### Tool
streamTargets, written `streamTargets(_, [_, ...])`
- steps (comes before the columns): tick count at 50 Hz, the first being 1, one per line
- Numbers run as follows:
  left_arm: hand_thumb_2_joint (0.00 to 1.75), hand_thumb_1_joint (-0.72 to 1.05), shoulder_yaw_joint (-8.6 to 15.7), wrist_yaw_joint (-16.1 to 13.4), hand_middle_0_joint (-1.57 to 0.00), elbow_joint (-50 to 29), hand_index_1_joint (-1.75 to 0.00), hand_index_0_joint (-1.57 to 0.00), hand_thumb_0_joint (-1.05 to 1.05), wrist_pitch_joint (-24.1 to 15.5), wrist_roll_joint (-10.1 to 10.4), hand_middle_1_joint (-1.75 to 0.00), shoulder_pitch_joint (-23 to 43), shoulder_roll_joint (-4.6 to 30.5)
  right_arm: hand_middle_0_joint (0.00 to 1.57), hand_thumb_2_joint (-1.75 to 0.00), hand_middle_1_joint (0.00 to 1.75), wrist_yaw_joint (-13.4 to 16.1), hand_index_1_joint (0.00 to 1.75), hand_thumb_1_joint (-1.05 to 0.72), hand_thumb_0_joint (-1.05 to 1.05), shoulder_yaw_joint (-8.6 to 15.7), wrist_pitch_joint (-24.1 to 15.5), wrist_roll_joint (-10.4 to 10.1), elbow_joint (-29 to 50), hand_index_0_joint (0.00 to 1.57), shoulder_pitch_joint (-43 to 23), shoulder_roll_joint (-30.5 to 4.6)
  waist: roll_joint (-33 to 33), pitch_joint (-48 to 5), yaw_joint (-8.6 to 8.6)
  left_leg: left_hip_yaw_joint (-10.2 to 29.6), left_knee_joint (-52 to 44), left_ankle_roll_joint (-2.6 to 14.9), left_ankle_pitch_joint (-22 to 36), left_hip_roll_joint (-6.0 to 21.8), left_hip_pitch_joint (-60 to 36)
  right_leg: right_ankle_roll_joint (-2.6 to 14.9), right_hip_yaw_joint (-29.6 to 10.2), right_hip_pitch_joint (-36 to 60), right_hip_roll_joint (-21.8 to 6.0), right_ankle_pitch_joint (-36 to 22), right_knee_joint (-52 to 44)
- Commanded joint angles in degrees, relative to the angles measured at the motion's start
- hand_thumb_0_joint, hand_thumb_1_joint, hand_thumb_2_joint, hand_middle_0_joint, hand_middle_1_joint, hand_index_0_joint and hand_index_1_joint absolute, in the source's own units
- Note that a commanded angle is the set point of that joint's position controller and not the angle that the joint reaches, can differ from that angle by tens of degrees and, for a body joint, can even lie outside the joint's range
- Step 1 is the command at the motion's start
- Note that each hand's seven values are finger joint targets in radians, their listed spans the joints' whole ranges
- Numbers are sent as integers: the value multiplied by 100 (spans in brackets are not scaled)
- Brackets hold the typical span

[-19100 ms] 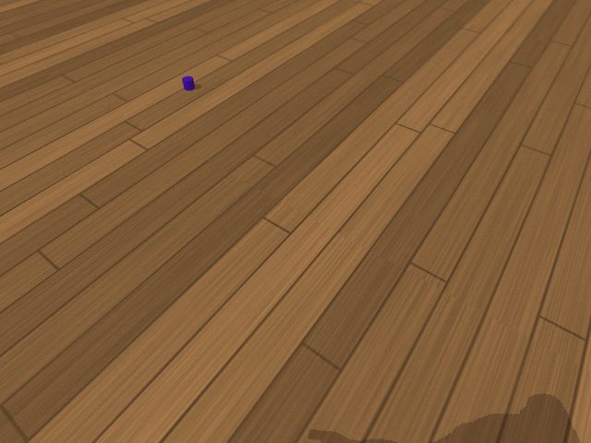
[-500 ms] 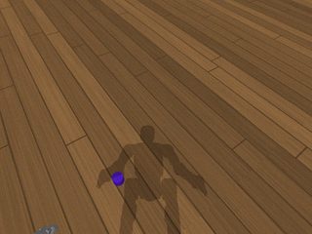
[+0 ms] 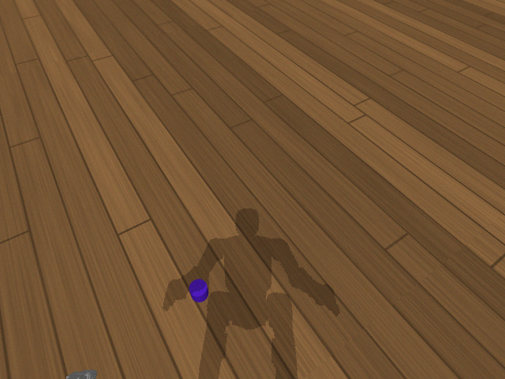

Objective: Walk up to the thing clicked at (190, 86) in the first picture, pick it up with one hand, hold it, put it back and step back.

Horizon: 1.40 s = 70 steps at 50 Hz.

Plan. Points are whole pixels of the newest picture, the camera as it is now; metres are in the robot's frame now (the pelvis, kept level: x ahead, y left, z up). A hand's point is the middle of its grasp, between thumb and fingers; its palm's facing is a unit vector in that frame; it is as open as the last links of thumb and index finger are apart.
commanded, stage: stand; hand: left
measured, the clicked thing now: (199, 290) +0.51 +0.21 -0.73
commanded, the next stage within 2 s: none
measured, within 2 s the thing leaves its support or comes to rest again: neither
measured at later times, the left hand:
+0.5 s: hand out of the picture +0.07 +0.27 -0.14, palm faces -0.03 -0.94 -0.34, open 7.4 cm
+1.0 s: hand out of the picture +0.06 +0.26 -0.14, palm faces -0.05 -0.94 -0.34, open 7.4 cm
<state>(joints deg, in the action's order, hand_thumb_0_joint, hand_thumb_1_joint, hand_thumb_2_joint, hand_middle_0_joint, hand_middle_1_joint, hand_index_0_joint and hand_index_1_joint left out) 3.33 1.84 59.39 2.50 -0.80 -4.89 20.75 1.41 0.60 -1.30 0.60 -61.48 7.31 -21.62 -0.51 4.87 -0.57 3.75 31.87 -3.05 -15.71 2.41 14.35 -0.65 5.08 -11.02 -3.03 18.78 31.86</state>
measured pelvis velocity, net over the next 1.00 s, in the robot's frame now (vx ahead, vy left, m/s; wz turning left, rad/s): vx -0.02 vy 0.01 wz -0.02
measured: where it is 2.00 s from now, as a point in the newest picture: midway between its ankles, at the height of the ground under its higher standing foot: outside the picture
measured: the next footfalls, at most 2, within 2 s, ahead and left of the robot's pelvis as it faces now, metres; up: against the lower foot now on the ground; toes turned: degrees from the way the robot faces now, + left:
none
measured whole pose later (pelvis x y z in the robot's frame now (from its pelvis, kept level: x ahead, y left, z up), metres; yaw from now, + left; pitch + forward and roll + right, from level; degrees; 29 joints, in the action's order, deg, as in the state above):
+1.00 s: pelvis -0.02 +0.01 +0.02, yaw -1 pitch -2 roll +0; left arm -0.1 0.8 64.7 -0.5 -0.5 -6.4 20.4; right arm -0.8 0.0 0.1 0.5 -65.5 6.1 -20.1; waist 0.3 3.3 0.0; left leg 2.1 19.2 -2.9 -7.9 2.8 9.2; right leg -1.2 3.8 -7.0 -2.5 10.7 19.9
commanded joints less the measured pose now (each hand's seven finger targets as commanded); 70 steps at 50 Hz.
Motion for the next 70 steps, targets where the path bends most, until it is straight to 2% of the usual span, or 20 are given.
streamTargets(1, [90, 90, 130, -161, -20, -213, -30, -20, 0, -269, 101, -30, 386, 1155, 20, -90, 30, -36, 30, -90, 0, 148, -64, 38, 327, 20, -371, -1075, 150, -683, 20, 248, -700, 419, 2121, 398, -289, 227, -579, 378, -479, -1339, -1005])
streamTargets(4, [90, 90, 81, -178, -20, -42, -30, -20, 0, -313, 99, -30, 332, 1135, 20, -90, 30, -46, 30, -90, 0, 146, -53, 20, 208, 20, -438, -1175, 270, -874, 0, 262, -876, 411, 2326, 469, -530, 179, -558, 680, -466, -1709, -995])
streamTargets(7, [90, 90, 44, -177, -20, 92, -30, -20, 0, -344, 76, -30, 311, 1135, 20, -90, 30, -62, 30, -90, 0, 142, -37, 0, 163, 20, -519, -1114, 163, -873, 7, 231, -1072, 373, 2106, 473, -628, 158, -527, 741, -470, -1637, -1201])
streamTargets(8, [90, 90, 34, -174, -20, 126, -30, -20, 0, -352, 68, -30, 336, 1139, 20, -90, 30, -63, 30, -90, 0, 152, -24, 0, 139, 20, -543, -1141, 137, -842, 13, 238, -1154, 368, 1884, 461, -594, 139, -536, 730, -466, -1462, -1291])
streamTargets(17, [90, 90, -28, -172, -20, 292, -30, -20, 0, -425, 38, -30, 321, 1128, 20, -90, 30, -125, 30, -90, 0, 160, -26, 11, 21, 20, -619, -1053, 57, -644, 18, 227, -1511, 336, 1272, 462, -603, 95, -566, 632, -513, -968, -1620])
streamTargets(18, [90, 90, -33, -175, -20, 296, -30, -20, 0, -433, 22, -30, 291, 1139, 20, -90, 30, -131, 30, -90, 0, 165, -29, 7, 30, 20, -653, -1024, 21, -647, 15, 238, -1520, 326, 1358, 478, -708, 98, -558, 547, -504, -1018, -1626])
streamTargets(24, [90, 90, -52, -172, -20, 288, -30, -20, 0, -424, 8, -30, 253, 1159, 20, -90, 30, -156, 30, -90, 0, 170, -29, 22, 11, 20, -635, -1006, 50, -497, 11, 243, -1657, 313, 803, 439, -572, 90, -571, 385, -492, -491, -1723])
streamTargets(30, [90, 90, -62, -185, -20, 258, -30, -20, 0, -442, 9, -30, 184, 1179, 20, -90, 30, -149, 30, -90, 0, 178, -39, 20, -6, 20, -585, -1018, 95, -728, 19, 226, -1556, 317, 1343, 494, -715, 113, -587, 485, -530, -954, -1620])
streamTargets(34, [90, 90, -84, -184, -20, 251, -30, -20, 0, -447, 8, -30, 120, 1204, 20, -90, 30, -157, 30, -90, 0, 156, -20, 10, -56, 20, -471, -1023, 43, -600, 42, 212, -1592, 307, 1071, 465, -623, 104, -609, 424, -517, -775, -1682])
streamTargets(38, [90, 90, -91, -195, -20, 250, -30, -20, 0, -445, 14, -30, 84, 1211, 20, -90, 30, -154, 30, -90, 0, 154, -10, 6, -68, 20, -474, -1044, 66, -646, 33, 201, -1564, 316, 1181, 478, -610, 115, -620, 471, -530, -927, -1665])
streamTargets(45, [90, 90, -87, -185, -20, 238, -30, -20, 0, -422, 19, -30, 59, 1254, 20, -90, 30, -165, 30, -90, 0, 138, 9, 12, -89, 20, -338, -1052, 30, -407, 56, 176, -1625, 303, 661, 409, -432, 121, -672, 275, -503, -285, -1770])
streamTargets(47, [90, 90, -98, -181, -20, 226, -30, -20, 0, -431, 13, -30, 50, 1199, 20, -90, 30, -161, 30, -90, 0, 142, -12, 5, -76, 20, -352, -1090, 171, -607, 50, 205, -1583, 323, 1019, 485, -563, 137, -668, 400, -534, -762, -1667])
streamTargets(49, [90, 90, -97, -188, -20, 224, -30, -20, 0, -445, 21, -30, 46, 1197, 20, -90, 30, -155, 30, -90, 0, 134, -13, 6, -77, 20, -385, -1066, 88, -574, 27, 209, -1563, 319, 1156, 481, -514, 126, -647, 451, -525, -864, -1655])
streamTargets(52, [90, 90, -86, -183, -20, 231, -30, -20, 0, -429, 16, -30, 49, 1242, 20, -90, 30, -157, 30, -90, 0, 126, 2, 5, -86, 20, -311, -1047, -4, -474, 66, 191, -1610, 314, 746, 436, -486, 130, -670, 298, -509, -423, -1740])
streamTargets(53, [90, 90, -72, -182, -20, 211, -30, -20, 0, -418, 19, -30, 89, 1251, 20, -90, 30, -152, 30, -90, 0, 133, -1, 10, -80, 20, -307, -1076, 45, -534, 66, 184, -1608, 323, 742, 449, -486, 145, -671, 337, -513, -458, -1711])
streamTargets(55, [90, 90, -94, -188, -20, 215, -30, -20, 0, -438, 19, -30, 40, 1195, 20, -90, 30, -154, 30, -90, 0, 138, -8, 7, -57, 20, -389, -1084, 70, -669, 26, 187, -1519, 329, 1276, 488, -594, 136, -642, 475, -543, -1002, -1647])
streamTargets(58, [90, 90, -91, -193, -20, 237, -30, -20, 0, -447, 29, -30, 25, 1197, 20, -90, 30, -148, 30, -90, 0, 121, -11, -4, -75, 20, -336, -1052, 50, -662, 49, 166, -1505, 324, 1306, 475, -604, 123, -624, 517, -524, -1097, -1650])
streamTargets(62, [90, 90, -81, -200, -20, 223, -30, -20, 0, -451, 44, -30, 26, 1192, 20, -90, 30, -138, 30, -90, 0, 126, -18, -7, -58, 20, -363, -1066, 102, -800, 35, 146, -1430, 314, 1753, 514, -750, 130, -587, 646, -539, -1592, -1553])
streamTargets(67, [90, 90, -78, -191, -20, 247, -30, -20, 0, -421, 40, -30, 72, 1197, 20, -90, 30, -125, 30, -90, 0, 97, -7, -9, -95, 20, -340, -1048, 94, -583, 64, 160, -1549, 291, 1294, 498, -636, 121, -624, 503, -524, -1140, -1642])
streamTargets(70, [90, 90, -70, -193, -20, 243, -30, -20, 0, -417, 27, -30, 61, 1209, 20, -90, 30, -124, 30, -90, 0, 110, -7, 1, -75, 20, -377, -1056, 67, -581, 40, 167, -1547, 282, 1386, 517, -631, 129, -595, 503, -512, -1134, -1624])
